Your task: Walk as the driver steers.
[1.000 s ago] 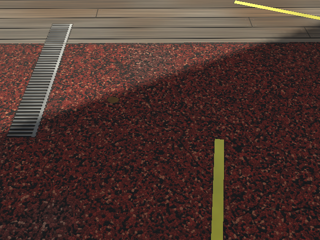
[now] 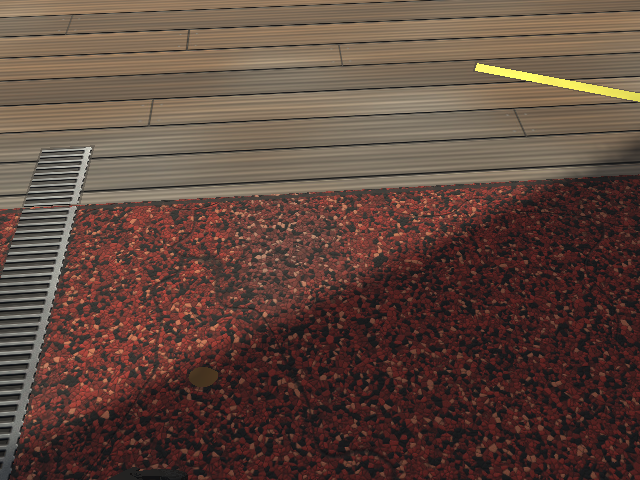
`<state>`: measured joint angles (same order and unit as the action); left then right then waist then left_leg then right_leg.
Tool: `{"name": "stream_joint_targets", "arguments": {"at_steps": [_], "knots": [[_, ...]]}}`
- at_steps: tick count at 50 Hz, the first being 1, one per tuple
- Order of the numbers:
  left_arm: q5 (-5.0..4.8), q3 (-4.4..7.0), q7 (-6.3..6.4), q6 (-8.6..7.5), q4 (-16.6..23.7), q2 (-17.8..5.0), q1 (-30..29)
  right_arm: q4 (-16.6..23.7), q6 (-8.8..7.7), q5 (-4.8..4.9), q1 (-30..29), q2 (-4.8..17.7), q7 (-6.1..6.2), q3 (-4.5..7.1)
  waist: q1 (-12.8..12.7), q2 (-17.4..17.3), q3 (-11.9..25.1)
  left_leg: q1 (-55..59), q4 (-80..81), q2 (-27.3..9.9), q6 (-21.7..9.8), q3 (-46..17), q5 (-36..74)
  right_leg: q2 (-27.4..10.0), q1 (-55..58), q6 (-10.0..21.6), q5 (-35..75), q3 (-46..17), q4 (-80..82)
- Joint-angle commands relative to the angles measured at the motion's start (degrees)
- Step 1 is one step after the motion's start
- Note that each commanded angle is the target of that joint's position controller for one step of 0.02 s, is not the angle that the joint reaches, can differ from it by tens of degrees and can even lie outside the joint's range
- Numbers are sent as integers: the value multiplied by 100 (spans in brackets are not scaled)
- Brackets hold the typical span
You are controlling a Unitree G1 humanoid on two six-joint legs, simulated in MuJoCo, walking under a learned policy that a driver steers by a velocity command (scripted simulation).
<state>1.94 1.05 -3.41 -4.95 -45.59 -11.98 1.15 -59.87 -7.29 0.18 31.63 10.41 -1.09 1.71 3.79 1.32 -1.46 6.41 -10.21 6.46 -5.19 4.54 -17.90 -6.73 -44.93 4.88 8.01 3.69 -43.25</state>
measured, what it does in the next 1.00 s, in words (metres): walks ahead: right foot, then left foot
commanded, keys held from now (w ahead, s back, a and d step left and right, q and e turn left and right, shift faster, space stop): shift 0.28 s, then w+shift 0.72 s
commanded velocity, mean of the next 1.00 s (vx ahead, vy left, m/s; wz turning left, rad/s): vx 0.66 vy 0.00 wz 0.00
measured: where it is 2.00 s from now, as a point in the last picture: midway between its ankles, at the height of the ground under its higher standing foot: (291, 195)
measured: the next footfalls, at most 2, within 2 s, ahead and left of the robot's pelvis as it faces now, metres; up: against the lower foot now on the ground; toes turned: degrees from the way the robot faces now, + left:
right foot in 0.12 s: +0.35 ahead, -0.08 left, +0.00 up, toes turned -1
left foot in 0.68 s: +0.46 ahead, +0.15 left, +0.00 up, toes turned +4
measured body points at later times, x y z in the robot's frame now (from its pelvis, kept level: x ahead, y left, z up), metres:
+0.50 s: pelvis +0.29 +0.00 +0.02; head +0.30 +0.00 +0.47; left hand +0.31 +0.28 -0.12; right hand +0.46 -0.24 -0.09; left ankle +0.39 +0.18 -0.68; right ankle +0.31 -0.08 -0.73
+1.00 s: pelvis +0.58 +0.08 +0.00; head +0.61 +0.10 +0.45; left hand +0.79 +0.31 -0.11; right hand +0.47 -0.16 -0.12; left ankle +0.42 +0.15 -0.73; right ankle +0.78 -0.05 -0.67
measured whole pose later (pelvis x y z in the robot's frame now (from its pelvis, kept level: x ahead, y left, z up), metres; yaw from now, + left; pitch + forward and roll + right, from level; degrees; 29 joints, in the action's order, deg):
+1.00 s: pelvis +0.58 +0.08 +0.00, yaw +1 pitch +3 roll +0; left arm 1.9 1.2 -4.1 -2.6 -45.4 -14.3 2.2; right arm -56.5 -6.7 -0.5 33.7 11.1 -0.7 1.5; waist 4.6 2.7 0.5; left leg 9.1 -4.8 4.0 -3.7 3.3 -16.9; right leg -5.2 -43.7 3.3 1.5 4.1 -45.2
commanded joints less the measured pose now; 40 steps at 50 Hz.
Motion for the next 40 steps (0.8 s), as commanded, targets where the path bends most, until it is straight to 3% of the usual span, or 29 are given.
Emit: {"name": "stream_joint_targets", "arguments": {"at_steps": [1,2,3,4,5,6,7,8,9,10,11,12,13,15,17,18,19,22,23,24,26,31,33,34,35,36,37,38,40], "knots": [[-47,-101,3,-122,275,-37,-363,234,-130,42,75,795,102,42,-169,-258,-734,-1275,399,-1287,-148,-306,5131,667,1738,117,837,549,1142],[-15,-71,52,-132,214,-173,-217,211,-103,19,101,907,137,46,-224,-406,-510,-790,41,-1311,-52,-303,5857,894,1926,187,672,599,1290],[-382,157,83,-262,495,-616,-470,215,47,160,195,1245,269,117,-405,-651,-29,-172,-646,-1498,138,-569,6558,1048,2004,226,313,161,1361],[-448,244,84,-319,379,-875,38,246,173,55,-36,1348,346,143,-798,-846,375,318,-1288,-1541,239,-597,6976,1156,2273,280,227,79,1526],[-417,323,106,-352,83,-1021,965,340,279,-72,-408,1393,352,162,-1274,-1016,767,317,-2376,-1459,336,-502,7050,1067,3059,365,700,-30,1821],[-271,362,168,-304,-269,-1157,2082,509,302,-122,-888,1262,298,114,-1778,-947,1308,-327,-3964,-1182,445,-385,6053,504,4433,562,1821,-391,2097],[31,324,176,-245,-510,-1450,2469,514,276,-332,-93,284,184,-92,-1097,1112,2116,-2703,-6600,-140,693,-391,-692,-1002,6887,1213,5273,-1738,624],[135,224,99,-292,-584,-1024,2762,134,162,90,1075,60,94,-200,-1014,1189,3558,-3820,-8156,239,653,-1991,-2103,-1962,8137,2223,5022,-3804,856],[13,258,103,-226,-437,-906,2199,236,111,212,466,615,80,-70,-1105,498,3150,-3888,-7970,-138,564,-2056,-1683,-1627,7293,2026,4287,-3265,1343],[-146,215,125,-211,-312,-772,1399,561,120,212,-305,788,122,-24,-835,37,2028,-4046,-7423,-460,559,-1621,-1281,-1329,6122,1727,3297,-2607,1713],[-201,124,138,-221,-274,-589,906,648,164,143,-834,863,190,37,-595,-593,1208,-3957,-7044,-659,638,-1279,-1054,-1086,4880,1508,2910,-2206,2172],[-159,64,149,-248,-310,-500,720,703,246,67,-974,848,231,96,-380,-680,830,-3528,-6678,-823,670,-1146,-828,-884,3931,1369,2907,-1871,2450],[-88,32,125,-244,-381,-461,687,687,331,21,-797,627,225,79,-195,-453,709,-3098,-6327,-944,701,-1119,-687,-744,3400,1310,2961,-1614,2604],[-38,48,115,-236,-553,-553,736,676,447,44,-652,291,252,31,-27,-61,701,-2678,-5469,-1095,736,-960,-423,-504,2746,1279,2481,-1159,2897],[-138,221,205,-166,-623,-1027,955,856,507,74,-1089,514,270,74,-162,201,802,-3005,-4929,-1249,680,-800,-121,-492,2857,1313,-278,-1278,3403],[-202,266,270,-126,-594,-1124,979,975,509,75,-1476,627,269,95,-275,265,674,-3267,-4616,-1347,621,-803,209,-490,2832,1246,-2028,-1481,3713],[-250,300,337,-102,-559,-1206,983,1100,482,75,-1849,705,266,117,-351,388,475,-3558,-4257,-1374,566,-804,533,-518,2857,1140,-2927,-1723,3929],[-300,357,419,-119,-595,-1263,1343,1224,345,68,-2452,844,256,189,-527,307,272,-4204,-3605,-1413,490,-839,1177,-716,3425,935,-3374,-1979,4087],[-162,336,278,-89,-784,-1051,1802,1288,473,-345,-2427,644,38,73,-536,85,220,-3995,-3401,-1320,569,-425,1170,-526,3360,818,-3252,-1610,4096],[-138,362,221,-74,-770,-1059,1822,1331,517,-343,-2549,551,-49,72,-583,243,159,-3843,-3197,-1260,595,-323,1212,-423,3277,736,-3234,-1443,4069],[-113,413,180,-52,-688,-1160,1749,1460,527,-222,-2755,634,-115,79,-625,410,103,-3555,-2828,-1165,623,-200,1166,-399,3185,653,-3356,-1303,4044],[-124,494,212,-18,-574,-1364,1686,1675,380,-159,-2671,824,-91,131,-498,392,-63,-2739,-1824,-1011,353,-3,480,-697,3239,645,-3850,-1418,3668],[-112,431,229,2,-498,-1124,1537,1344,251,-216,-1513,911,-12,192,37,-66,124,-1108,-1281,-945,152,-74,141,-332,2435,532,-3575,-972,2491],[-30,266,217,-23,-304,-584,1293,999,156,-332,-225,1398,69,335,566,-1316,571,118,-573,-1933,-25,-1582,-1252,348,1538,339,-2962,-239,196],[-148,170,178,-128,66,-245,1067,1019,169,-332,-5,2029,88,484,470,-2221,481,1005,266,-2899,-426,-3980,-2910,1078,-598,246,-3568,-117,-1341],[-62,236,189,-125,0,-647,1063,1093,197,-297,-365,1724,85,442,258,-1217,237,659,197,-2995,-604,-4221,-3181,723,-1124,353,-3124,-729,-2162],[-54,284,136,-128,-24,-817,966,1195,173,-225,-731,1318,36,333,56,-641,111,321,16,-2631,-451,-3499,-2527,464,-1049,333,-2525,-890,-2281],[-46,285,81,-117,-96,-821,1142,1203,146,-183,-894,1125,0,280,-141,-540,170,1,97,-2322,-306,-2877,-1941,312,-697,222,-2188,-827,-2168],[88,262,-4,23,-130,-760,1136,1157,82,-116,-935,880,22,189,-298,-673,3,-507,409,-1935,-155,-2096,-1101,100,-352,-20,-1799,-590,-2062]]}}
Keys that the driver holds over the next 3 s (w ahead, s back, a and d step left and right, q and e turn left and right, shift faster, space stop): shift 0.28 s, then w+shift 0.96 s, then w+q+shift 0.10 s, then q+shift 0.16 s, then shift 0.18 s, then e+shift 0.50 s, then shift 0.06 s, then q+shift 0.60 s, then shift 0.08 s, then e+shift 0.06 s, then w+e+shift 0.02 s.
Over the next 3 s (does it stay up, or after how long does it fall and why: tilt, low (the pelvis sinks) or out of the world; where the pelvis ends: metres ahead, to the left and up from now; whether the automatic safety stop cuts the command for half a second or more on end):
stays up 1.33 0.07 0.01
